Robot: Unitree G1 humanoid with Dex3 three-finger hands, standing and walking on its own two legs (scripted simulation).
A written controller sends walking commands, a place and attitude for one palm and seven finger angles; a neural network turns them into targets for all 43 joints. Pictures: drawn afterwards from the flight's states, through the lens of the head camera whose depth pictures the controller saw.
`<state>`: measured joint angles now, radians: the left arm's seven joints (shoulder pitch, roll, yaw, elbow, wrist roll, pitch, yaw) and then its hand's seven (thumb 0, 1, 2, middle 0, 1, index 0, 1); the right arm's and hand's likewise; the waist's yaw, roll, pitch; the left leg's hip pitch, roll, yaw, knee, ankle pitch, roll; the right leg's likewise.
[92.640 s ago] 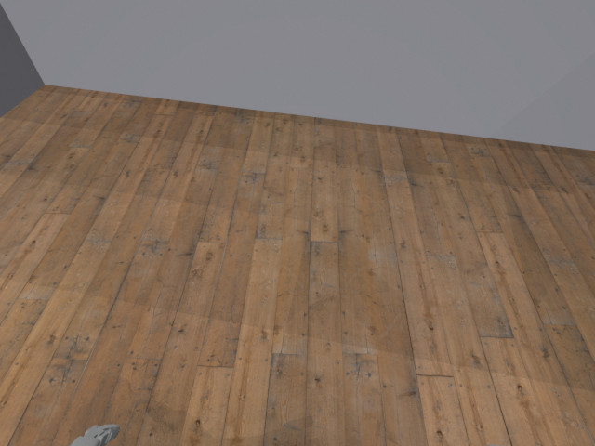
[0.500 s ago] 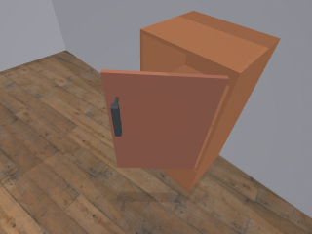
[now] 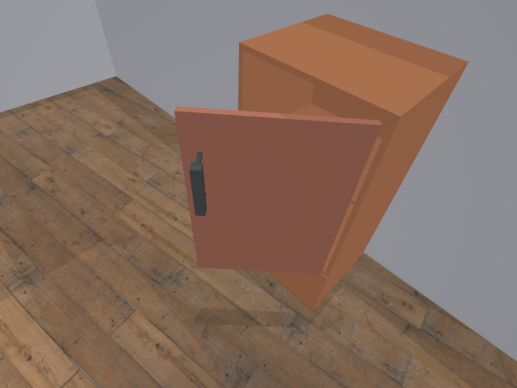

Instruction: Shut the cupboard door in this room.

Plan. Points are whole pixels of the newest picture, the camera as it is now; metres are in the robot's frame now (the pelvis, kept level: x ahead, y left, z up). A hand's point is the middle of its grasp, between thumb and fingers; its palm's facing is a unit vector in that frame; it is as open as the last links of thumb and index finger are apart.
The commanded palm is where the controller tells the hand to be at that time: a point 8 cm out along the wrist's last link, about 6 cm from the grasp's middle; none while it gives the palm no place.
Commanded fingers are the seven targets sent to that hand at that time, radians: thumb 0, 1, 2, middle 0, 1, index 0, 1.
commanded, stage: shuffle to correct the standing spot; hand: left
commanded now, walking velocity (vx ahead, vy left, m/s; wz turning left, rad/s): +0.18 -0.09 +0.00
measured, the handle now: (200, 184) +0.54 +0.17 -0.03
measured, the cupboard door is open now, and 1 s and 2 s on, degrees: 42 42 42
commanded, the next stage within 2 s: come to a stop and stand still in 0.56 s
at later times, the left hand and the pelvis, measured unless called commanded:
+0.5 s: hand out of the picture +0.01 +0.13 -0.17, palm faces +0.08 -0.99 -0.13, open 7.4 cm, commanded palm none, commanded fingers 0.00 0.90 0.90 -0.20 -0.30 -0.20 -0.30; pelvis +0.05 -0.02 +0.01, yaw +1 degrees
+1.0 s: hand (183, 380) +0.17 +0.14 -0.17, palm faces +0.00 -0.98 -0.22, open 7.3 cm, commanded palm none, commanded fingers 0.00 0.90 0.90 -0.20 -0.30 -0.20 -0.30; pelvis +0.12 -0.04 +0.00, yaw +0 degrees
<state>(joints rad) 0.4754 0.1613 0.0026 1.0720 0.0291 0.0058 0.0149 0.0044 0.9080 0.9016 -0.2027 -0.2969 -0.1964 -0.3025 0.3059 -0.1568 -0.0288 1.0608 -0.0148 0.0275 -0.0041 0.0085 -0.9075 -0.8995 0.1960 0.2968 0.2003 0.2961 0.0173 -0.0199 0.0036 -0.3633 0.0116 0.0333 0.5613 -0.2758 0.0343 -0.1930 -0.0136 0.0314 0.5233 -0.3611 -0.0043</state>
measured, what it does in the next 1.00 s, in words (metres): walks ahead: left foot, then right foot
